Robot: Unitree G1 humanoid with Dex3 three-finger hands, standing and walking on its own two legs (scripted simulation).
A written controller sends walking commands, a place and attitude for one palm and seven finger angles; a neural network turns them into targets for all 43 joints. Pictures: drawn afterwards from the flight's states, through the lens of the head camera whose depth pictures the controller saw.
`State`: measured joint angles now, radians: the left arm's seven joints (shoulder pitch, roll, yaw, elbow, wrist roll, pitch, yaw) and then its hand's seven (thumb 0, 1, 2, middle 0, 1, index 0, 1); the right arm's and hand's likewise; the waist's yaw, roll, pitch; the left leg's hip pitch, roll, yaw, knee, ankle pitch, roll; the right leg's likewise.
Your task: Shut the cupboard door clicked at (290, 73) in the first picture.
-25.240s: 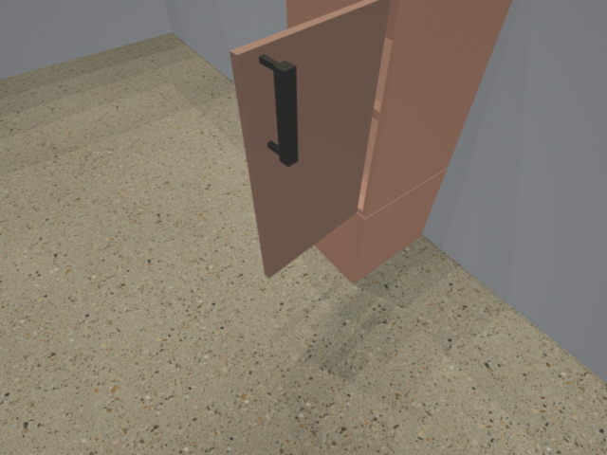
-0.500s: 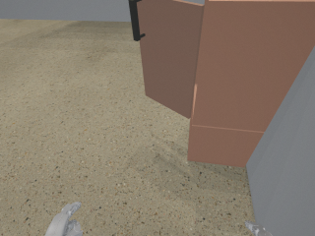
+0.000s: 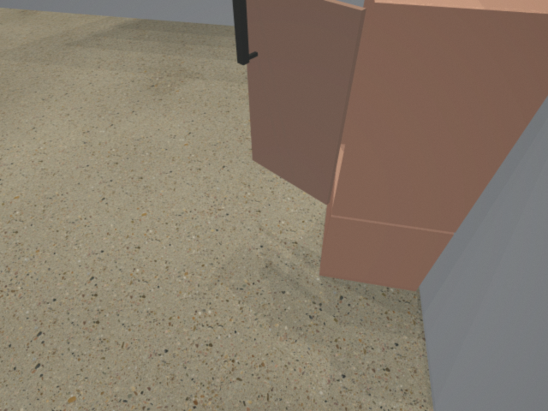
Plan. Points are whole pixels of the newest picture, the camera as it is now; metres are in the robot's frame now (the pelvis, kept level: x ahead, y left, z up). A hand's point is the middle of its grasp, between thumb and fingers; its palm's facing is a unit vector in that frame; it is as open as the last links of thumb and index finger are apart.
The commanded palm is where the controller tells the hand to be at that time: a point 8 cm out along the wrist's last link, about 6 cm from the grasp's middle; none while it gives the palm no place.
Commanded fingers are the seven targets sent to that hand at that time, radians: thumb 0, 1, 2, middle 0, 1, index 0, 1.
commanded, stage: let the arm hang, fingers relaxed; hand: left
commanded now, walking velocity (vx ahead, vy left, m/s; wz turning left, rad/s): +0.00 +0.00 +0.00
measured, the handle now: (247, 27) +0.98 +0.12 +0.15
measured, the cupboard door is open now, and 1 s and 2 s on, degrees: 59 59 59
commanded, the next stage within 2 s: look to check the result in 0.40 s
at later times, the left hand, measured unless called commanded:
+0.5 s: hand out of the picture +0.03 +0.18 -0.17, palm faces +0.02 -0.98 -0.20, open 7.4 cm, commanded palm none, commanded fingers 0.00 0.90 0.90 -0.20 -0.30 -0.20 -0.30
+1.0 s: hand out of the picture +0.05 +0.20 -0.17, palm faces +0.00 -0.96 -0.27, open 7.4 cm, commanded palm none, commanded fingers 0.00 0.90 0.90 -0.20 -0.30 -0.20 -0.30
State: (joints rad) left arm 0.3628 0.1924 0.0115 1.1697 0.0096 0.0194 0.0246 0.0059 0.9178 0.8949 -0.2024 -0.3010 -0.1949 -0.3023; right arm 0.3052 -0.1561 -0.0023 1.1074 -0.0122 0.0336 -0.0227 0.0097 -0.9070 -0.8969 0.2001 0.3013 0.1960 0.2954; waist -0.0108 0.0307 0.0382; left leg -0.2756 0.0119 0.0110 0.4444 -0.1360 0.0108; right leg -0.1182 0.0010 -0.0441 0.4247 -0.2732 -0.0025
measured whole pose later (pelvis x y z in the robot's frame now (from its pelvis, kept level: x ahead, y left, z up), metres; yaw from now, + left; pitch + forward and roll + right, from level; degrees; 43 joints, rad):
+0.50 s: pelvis +0.01 +0.00 +0.00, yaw +0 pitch -2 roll -1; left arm 0.25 0.17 0.01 1.13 0.01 0.00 0.02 0.00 0.91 0.89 -0.20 -0.30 -0.20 -0.30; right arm 0.26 -0.18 -0.01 1.11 -0.01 0.01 -0.03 0.01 -0.91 -0.90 0.20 0.30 0.19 0.30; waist -0.02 0.01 0.03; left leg -0.24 0.01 0.01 0.42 -0.15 0.00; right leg -0.08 0.00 -0.04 0.39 -0.28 0.00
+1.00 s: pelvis +0.03 -0.01 +0.00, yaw +0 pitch -2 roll +0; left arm 0.21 0.25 0.02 1.14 0.01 0.00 0.01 0.00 0.91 0.89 -0.20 -0.30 -0.20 -0.30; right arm 0.17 -0.25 -0.01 1.11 -0.01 0.01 -0.02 0.01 -0.91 -0.90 0.20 0.30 0.20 0.30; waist -0.01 0.01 0.05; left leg -0.21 0.01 0.01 0.39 -0.15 -0.01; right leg -0.04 0.01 -0.04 0.35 -0.28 -0.01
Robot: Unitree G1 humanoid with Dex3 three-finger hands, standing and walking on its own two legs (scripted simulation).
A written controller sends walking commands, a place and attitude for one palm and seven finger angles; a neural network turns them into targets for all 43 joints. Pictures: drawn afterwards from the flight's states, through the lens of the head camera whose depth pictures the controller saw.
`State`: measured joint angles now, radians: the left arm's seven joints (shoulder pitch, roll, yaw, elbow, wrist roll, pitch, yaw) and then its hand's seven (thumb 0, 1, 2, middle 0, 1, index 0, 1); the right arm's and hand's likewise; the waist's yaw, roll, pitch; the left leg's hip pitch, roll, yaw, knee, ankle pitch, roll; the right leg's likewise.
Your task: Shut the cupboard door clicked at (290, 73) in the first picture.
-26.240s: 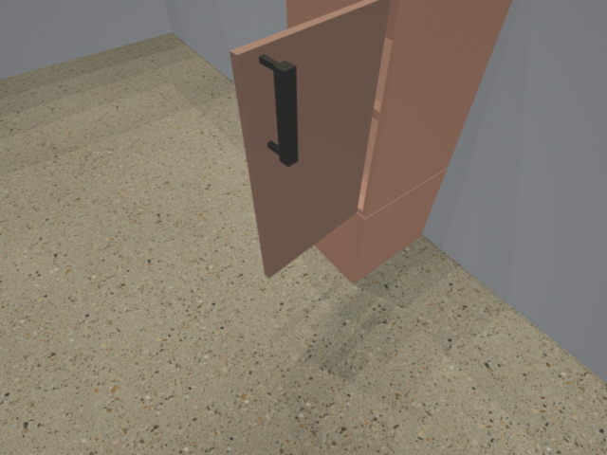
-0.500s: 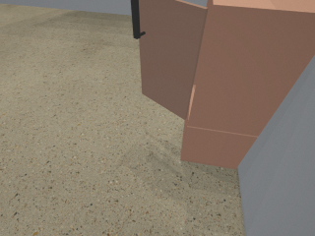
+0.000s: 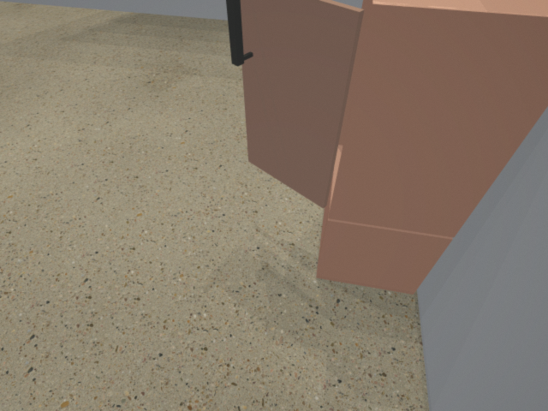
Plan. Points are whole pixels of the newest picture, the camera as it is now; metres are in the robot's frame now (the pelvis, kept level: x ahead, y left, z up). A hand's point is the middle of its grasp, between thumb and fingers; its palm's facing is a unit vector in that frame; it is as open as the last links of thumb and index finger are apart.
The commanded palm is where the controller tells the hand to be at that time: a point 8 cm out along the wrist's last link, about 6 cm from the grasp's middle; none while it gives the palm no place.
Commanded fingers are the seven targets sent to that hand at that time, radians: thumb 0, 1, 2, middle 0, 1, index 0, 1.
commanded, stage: walk to a spot facing it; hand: left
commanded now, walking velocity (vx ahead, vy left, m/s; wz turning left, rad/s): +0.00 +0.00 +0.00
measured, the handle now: (241, 27) +0.95 +0.13 +0.14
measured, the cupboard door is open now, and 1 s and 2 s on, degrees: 59 59 59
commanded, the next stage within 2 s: none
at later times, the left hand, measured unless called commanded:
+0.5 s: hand out of the picture +0.03 +0.23 -0.20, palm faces +0.17 -0.95 -0.24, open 7.4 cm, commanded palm none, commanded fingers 0.00 0.90 0.90 -0.20 -0.30 -0.20 -0.30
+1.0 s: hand out of the picture -0.02 +0.18 -0.16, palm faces +0.47 -0.84 -0.29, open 7.4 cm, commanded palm none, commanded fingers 0.00 0.90 0.90 -0.20 -0.30 -0.20 -0.30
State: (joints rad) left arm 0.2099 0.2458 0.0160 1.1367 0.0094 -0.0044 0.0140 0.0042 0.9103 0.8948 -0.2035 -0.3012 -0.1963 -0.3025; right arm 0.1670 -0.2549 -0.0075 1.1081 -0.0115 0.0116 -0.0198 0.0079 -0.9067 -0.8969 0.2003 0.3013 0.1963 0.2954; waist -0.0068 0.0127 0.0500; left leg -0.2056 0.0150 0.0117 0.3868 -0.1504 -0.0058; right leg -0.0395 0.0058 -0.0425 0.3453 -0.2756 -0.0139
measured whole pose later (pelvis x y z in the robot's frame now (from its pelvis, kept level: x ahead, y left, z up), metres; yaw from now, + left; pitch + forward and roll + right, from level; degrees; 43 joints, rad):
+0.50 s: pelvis +0.00 +0.02 -0.03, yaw +11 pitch -2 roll +0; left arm 0.18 0.23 0.05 0.99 0.01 0.06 0.03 0.00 0.91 0.89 -0.20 -0.30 -0.20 -0.30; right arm 0.23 -0.19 -0.03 0.98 -0.03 0.05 0.00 0.01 -0.91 -0.90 0.20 0.30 0.20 0.30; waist -0.04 -0.03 0.13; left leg -0.36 -0.02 0.03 0.69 -0.29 0.04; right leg -0.26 -0.06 -0.10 0.93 -0.58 0.02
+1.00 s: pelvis +0.02 -0.04 -0.01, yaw +31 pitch +1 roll +2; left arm 0.19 0.22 0.05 0.90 0.03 0.02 0.03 0.01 0.91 0.89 -0.20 -0.30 -0.20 -0.30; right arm 0.18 -0.26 -0.09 0.90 -0.02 0.08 0.03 0.01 -0.91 -0.90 0.20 0.30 0.19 0.29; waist -0.05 -0.01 0.11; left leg -0.47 0.00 0.01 0.98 -0.45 -0.06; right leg -0.21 -0.10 -0.12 0.52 -0.33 0.00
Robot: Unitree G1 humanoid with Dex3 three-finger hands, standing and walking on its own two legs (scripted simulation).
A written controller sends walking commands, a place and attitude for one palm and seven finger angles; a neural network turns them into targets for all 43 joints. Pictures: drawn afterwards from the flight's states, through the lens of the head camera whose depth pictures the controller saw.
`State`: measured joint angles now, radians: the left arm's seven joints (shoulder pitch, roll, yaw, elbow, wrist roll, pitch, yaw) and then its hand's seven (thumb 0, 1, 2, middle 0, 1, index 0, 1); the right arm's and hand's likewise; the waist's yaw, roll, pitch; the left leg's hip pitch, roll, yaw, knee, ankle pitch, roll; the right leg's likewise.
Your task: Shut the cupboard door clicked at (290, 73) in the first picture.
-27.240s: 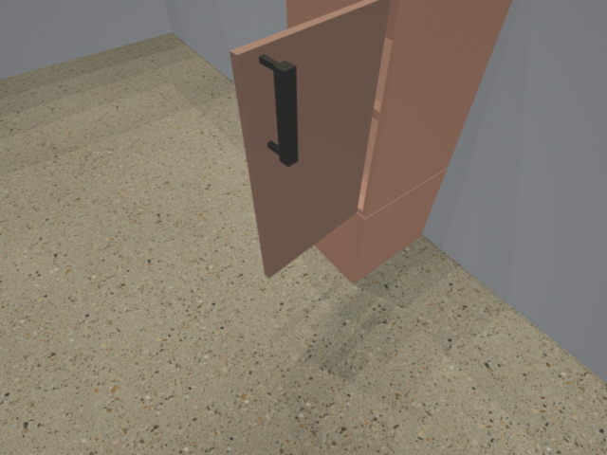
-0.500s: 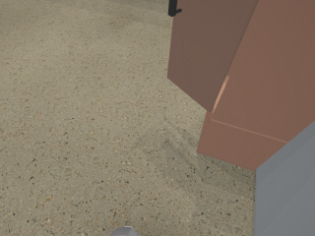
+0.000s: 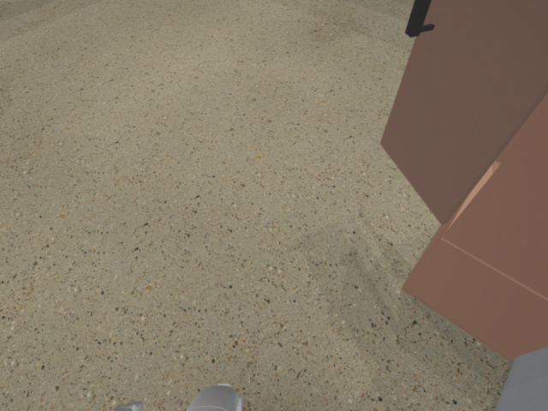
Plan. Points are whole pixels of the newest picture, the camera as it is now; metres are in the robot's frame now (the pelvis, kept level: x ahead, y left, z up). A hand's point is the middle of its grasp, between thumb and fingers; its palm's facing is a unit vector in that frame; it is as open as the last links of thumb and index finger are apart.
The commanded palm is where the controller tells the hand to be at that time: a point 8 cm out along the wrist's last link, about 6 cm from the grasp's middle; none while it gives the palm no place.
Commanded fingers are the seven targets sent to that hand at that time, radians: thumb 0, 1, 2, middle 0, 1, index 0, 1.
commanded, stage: walk to a spot facing it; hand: left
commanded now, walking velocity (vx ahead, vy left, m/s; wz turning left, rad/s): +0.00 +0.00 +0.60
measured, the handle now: out of the picture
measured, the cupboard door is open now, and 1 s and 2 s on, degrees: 59 59 59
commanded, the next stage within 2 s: turn to face it in 1.56 s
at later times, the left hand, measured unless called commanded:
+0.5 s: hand out of the picture +0.09 +0.22 -0.15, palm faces +0.32 -0.90 -0.30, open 7.4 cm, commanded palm none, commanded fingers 0.00 0.90 0.90 -0.20 -0.30 -0.20 -0.30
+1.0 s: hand out of the picture +0.09 +0.25 -0.19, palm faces +0.62 -0.76 -0.21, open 7.4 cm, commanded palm none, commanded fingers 0.00 0.90 0.90 -0.20 -0.30 -0.20 -0.30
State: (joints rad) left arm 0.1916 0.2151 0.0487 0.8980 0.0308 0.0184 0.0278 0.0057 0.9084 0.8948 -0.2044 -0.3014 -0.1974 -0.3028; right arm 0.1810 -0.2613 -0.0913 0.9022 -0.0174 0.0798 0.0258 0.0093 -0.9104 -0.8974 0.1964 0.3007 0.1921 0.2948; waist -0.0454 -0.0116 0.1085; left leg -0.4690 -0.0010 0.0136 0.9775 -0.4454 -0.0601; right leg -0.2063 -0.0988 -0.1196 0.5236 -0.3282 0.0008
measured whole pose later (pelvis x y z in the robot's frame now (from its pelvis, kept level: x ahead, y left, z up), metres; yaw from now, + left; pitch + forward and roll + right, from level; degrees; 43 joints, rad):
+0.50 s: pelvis +0.07 -0.02 -0.01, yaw +19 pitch +0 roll +1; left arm 0.21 0.24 0.06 0.86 0.03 -0.03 -0.02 0.01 0.91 0.89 -0.20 -0.30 -0.20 -0.30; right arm 0.26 -0.24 -0.06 0.95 -0.03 0.05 0.02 0.01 -0.90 -0.90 0.20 0.30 0.20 0.30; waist -0.01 0.04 0.07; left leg -0.37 -0.01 -0.11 0.97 -0.53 0.00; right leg -0.32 -0.07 -0.12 0.64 -0.31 0.00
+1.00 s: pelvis +0.21 +0.09 -0.01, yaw +36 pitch +0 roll +0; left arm 0.30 0.21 0.07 1.01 0.03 0.01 -0.01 0.01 0.91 0.89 -0.20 -0.30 -0.20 -0.30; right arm 0.12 -0.20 -0.03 0.89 -0.03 -0.05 0.01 0.01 -0.91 -0.90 0.20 0.30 0.20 0.30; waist 0.02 -0.03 0.12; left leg -0.34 0.00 0.11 0.62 -0.28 0.05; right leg -0.43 -0.16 -0.08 1.21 -0.42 0.05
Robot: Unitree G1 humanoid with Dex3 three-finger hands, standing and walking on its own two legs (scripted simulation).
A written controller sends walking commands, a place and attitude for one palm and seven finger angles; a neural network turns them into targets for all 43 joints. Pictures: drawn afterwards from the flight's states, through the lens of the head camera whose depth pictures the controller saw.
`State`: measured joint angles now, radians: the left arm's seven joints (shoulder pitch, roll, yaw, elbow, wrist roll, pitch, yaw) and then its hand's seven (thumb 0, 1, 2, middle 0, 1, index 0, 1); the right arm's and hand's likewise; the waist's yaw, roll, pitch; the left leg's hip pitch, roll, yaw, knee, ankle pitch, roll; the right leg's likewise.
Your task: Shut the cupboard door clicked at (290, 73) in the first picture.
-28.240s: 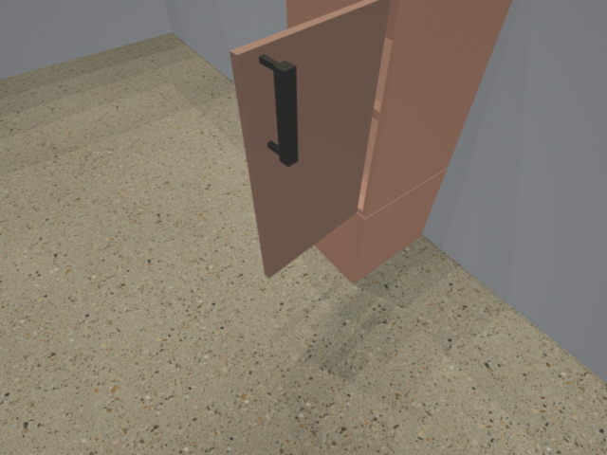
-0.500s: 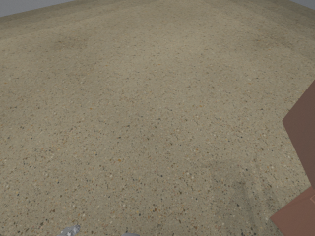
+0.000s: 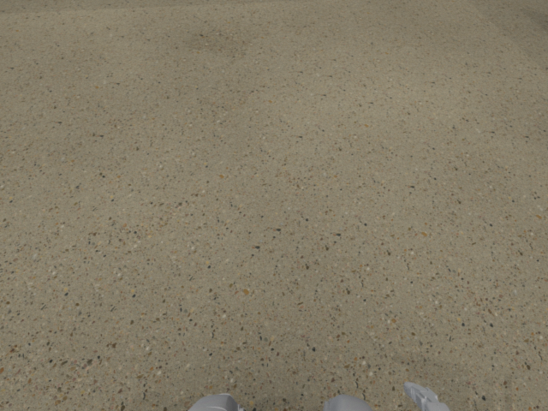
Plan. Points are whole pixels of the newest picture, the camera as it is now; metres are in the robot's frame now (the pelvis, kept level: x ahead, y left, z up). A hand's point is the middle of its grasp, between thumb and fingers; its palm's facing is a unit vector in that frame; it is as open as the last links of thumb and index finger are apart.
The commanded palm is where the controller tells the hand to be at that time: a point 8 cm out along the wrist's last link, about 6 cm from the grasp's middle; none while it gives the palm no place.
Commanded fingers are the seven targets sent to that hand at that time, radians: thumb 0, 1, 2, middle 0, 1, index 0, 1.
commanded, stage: walk to a spot facing it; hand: left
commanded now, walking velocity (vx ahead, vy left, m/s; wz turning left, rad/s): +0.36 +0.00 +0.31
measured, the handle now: out of the picture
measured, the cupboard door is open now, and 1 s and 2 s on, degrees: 59 59 59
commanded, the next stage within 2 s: turn to face it in 0.56 s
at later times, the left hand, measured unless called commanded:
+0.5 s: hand (192, 334) +0.24 +0.16 -0.15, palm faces +0.25 -0.94 -0.21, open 7.2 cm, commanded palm none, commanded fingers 0.00 0.90 0.90 -0.20 -0.30 -0.20 -0.30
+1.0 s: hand (164, 266) +0.37 +0.25 -0.16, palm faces +0.31 -0.93 -0.19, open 7.4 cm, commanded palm none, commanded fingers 0.00 0.90 0.90 -0.20 -0.30 -0.20 -0.30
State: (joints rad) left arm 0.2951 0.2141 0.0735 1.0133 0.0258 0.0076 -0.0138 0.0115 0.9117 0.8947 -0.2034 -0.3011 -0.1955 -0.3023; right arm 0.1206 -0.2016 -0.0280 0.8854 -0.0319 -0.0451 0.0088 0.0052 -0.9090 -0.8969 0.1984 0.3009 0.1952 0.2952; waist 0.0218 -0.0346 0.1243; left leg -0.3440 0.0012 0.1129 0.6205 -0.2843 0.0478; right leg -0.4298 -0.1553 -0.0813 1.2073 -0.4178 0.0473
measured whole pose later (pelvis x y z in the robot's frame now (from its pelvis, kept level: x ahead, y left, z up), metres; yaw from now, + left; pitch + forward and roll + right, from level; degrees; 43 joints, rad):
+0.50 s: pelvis +0.23 -0.03 +0.02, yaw +14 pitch +1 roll +0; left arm 0.25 0.18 0.07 0.97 0.03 -0.07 0.01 -0.01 0.95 0.89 -0.21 -0.30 -0.20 -0.30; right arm 0.26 -0.19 -0.07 0.99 -0.03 0.02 0.04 0.01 -0.91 -0.90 0.20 0.30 0.19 0.29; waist -0.04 -0.01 0.05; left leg -0.58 0.08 0.05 1.02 -0.27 -0.01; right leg -0.12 -0.10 -0.27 0.39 -0.27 0.01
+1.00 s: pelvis +0.37 +0.06 +0.01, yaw +14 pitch -1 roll -1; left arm 0.24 0.18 0.05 0.97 0.02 0.05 -0.01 0.00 0.91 0.90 -0.20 -0.30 -0.19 -0.30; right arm 0.12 -0.15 -0.01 0.94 -0.02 0.01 -0.01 0.00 -0.92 -0.90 0.20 0.30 0.20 0.30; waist 0.03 0.02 0.05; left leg -0.24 0.06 0.19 0.51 -0.26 0.06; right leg -0.41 -0.05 -0.07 0.80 -0.35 0.04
